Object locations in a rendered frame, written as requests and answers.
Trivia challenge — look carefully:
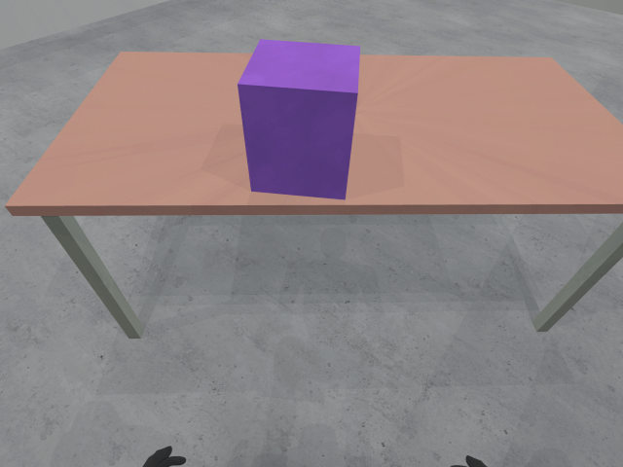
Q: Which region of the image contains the table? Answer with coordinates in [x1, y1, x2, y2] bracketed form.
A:
[5, 52, 623, 339]

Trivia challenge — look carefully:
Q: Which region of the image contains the left robot hand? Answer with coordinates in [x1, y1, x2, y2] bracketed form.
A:
[143, 446, 186, 467]

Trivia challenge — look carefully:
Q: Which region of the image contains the carton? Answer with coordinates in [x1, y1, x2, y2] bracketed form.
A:
[238, 39, 360, 199]

